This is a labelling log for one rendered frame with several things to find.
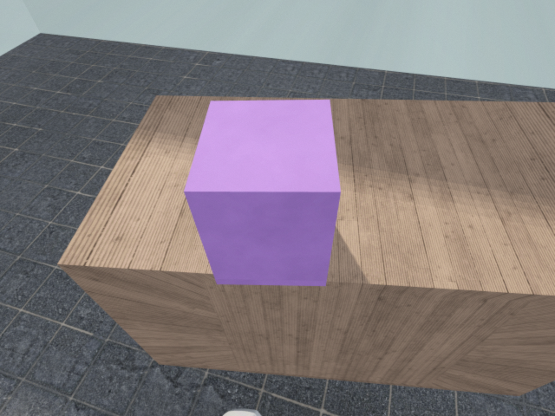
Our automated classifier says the carton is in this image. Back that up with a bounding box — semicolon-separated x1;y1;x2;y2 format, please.
184;100;341;286

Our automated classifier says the pedestal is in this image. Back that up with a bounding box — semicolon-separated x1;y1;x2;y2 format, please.
58;95;555;396

